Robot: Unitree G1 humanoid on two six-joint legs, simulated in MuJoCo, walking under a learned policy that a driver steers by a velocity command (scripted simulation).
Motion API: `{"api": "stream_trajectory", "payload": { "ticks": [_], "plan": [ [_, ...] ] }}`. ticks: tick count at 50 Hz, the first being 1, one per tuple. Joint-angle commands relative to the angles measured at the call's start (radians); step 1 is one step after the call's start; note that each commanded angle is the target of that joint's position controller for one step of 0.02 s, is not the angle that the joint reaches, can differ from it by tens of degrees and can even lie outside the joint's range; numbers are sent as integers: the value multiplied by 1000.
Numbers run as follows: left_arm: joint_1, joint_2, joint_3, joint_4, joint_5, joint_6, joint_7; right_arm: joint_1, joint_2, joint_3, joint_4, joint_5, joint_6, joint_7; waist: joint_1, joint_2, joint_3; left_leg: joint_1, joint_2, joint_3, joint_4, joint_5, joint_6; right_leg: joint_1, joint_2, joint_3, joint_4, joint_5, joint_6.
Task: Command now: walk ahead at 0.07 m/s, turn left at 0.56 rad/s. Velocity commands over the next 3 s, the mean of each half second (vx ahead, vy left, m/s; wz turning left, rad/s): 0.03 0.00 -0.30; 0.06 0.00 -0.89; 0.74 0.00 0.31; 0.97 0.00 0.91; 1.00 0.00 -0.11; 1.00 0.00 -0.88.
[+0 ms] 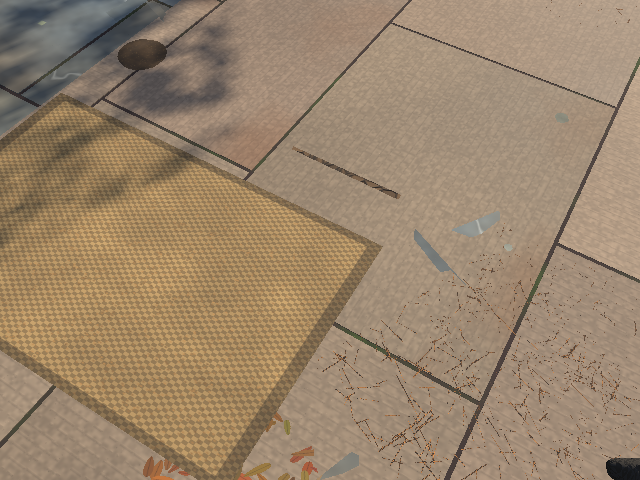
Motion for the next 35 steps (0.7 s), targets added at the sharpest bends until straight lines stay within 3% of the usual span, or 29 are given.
{"api": "stream_trajectory", "payload": {
  "ticks": [1, 2, 3, 4, 5, 6, 7, 8, 9, 11, 14, 17, 21, 23, 24, 25, 26, 27, 28, 29, 30, 31, 33, 35],
  "plan": [
    [-52, 151, 34, -55, -22, -12, -15, 55, -50, -16, -56, -11, -3, 11, -48, -117, -189, 238, -41, 21, -163, -2, 41, 46, -253, 173, -92, 128, -200],
    [-51, 146, 28, -43, -34, -9, -21, 82, -37, -14, -41, -16, -8, 14, -67, -104, -193, 304, -71, 37, -289, 45, 61, 47, -239, 165, -45, 121, -180],
    [-31, 110, 13, -26, -41, -9, -26, 119, -39, -15, -18, -23, -15, 13, -77, -84, -198, 414, -91, 37, -408, 115, 87, 2, -209, 148, 18, 87, -140],
    [24, 40, -14, -3, -22, -13, -38, 146, -63, -15, -11, -31, -21, 6, -66, 4, -220, 560, 4, -81, -502, 284, 119, -89, -142, 93, 120, -55, -55],
    [82, -23, -43, -22, 26, -19, -59, 77, -117, -8, -43, -55, -22, -7, 2, 243, -248, 618, 270, -334, -499, 496, 233, -229, -37, 28, 276, -419, 50],
    [34, 38, -23, -12, 9, -11, -50, 74, -63, 1, -33, -80, -34, -8, -68, 205, -270, 452, 297, -317, -538, 406, 320, -171, -54, 144, 404, -500, 76],
    [20, 94, -4, -15, -22, 0, -44, 37, -67, -1, -19, -83, -47, -5, -56, 183, -210, 401, 248, -246, -542, 349, 305, -173, -41, 160, 489, -470, 79],
    [37, 117, 11, -3, -33, 12, -34, 7, -102, -16, -6, -68, -56, -5, -47, 181, -174, 388, 216, -188, -536, 354, 280, -216, -27, 149, 573, -440, 81],
    [49, 144, 26, 9, -31, 23, -21, -2, -121, -25, -3, -55, -60, -11, -54, 177, -158, 393, 221, -164, -536, 388, 274, -258, -19, 158, 662, -419, 86],
    [88, 135, 37, 14, -34, 43, -6, -29, -84, -16, 3, -50, -61, -28, -30, 145, -150, 377, 227, -104, -534, 470, 274, -276, -7, 165, 801, -383, 100],
    [63, 66, 23, -14, -36, 60, 1, -44, -29, -9, 13, -46, -56, -49, -37, 127, -149, 437, 226, -37, -534, 385, 255, -321, -44, 150, 718, -301, 114],
    [25, 22, 5, -61, -27, 63, -22, -40, -48, -25, 30, -45, -49, -57, -56, 130, -176, 451, 248, 9, -512, 403, 255, -230, -60, 115, 539, -292, 100],
    [65, 51, 17, -93, -28, 71, -53, -37, -84, -49, 56, -20, -51, -47, -39, 151, -191, 459, 294, 40, -465, 446, 230, -122, -45, 61, 373, -273, 43],
    [130, 50, 28, -79, -27, 79, -54, -56, -73, -52, 70, 1, -52, -40, 4, 117, -188, 404, 269, 107, -363, 365, 156, 1, -6, 27, 199, -140, -8],
    [173, 90, 47, -67, -18, 77, -41, -2, -41, -50, 97, 0, -50, -32, 8, 7, -170, 321, 196, 168, -217, 209, 86, 93, 5, 100, 82, 19, -56],
    [215, 254, 92, -79, -10, 67, -17, -25, 12, -36, 55, -41, -50, -27, -3, -346, -145, -2, 43, 250, 127, -216, -30, 260, -244, 494, 20, 520, -191],
    [224, 276, 86, -108, 26, 41, -27, -159, 11, -29, -4, -51, -58, -31, 44, -347, -208, -182, -97, 42, 341, -441, -58, 290, -346, 735, -26, 573, -378],
    [209, 249, 81, -112, 31, 16, -37, -185, -20, -38, -2, -34, -62, -33, 58, -200, -232, -219, -86, -50, 409, -395, -36, 314, -327, 678, -47, 454, -367],
    [164, 227, 77, -116, 9, 2, -30, -179, -17, -39, 5, -22, -67, -38, 24, -146, -202, -231, -77, -81, 394, -300, -14, 305, -272, 616, -40, 377, -312],
    [100, 186, 67, -126, -20, 5, -18, -150, -28, -45, 26, -28, -69, -47, -11, -89, -182, -236, -61, -95, 351, -214, -9, 285, -232, 559, -27, 340, -258],
    [48, 154, 54, -143, -36, 14, -6, -128, -47, -53, 32, -36, -70, -52, -36, -97, -180, -200, -58, -102, 309, -154, -9, 244, -207, 528, -25, 323, -230],
    [32, 140, 49, -156, -36, 23, 3, -113, -43, -54, 37, -36, -73, -48, -48, -112, -193, -155, -75, -96, 297, -112, -14, 217, -181, 514, -26, 329, -219],
    [41, 144, 51, -166, -27, 33, 15, -90, -17, -47, 51, -31, -77, -40, -48, -98, -214, -123, -108, -96, 218, -55, -24, 218, -151, 504, -20, 318, -207],
    [55, 161, 59, -170, -30, 38, 22, -101, 0, -40, 52, -27, -81, -36, -39, -98, -210, -109, -132, -106, 98, -30, -37, 217, -133, 528, -15, 263, -200]
  ]
}}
